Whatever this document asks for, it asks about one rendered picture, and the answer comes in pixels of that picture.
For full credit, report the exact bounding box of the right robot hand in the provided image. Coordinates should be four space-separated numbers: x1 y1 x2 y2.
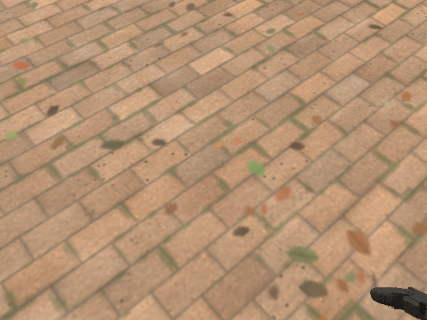
370 287 427 320

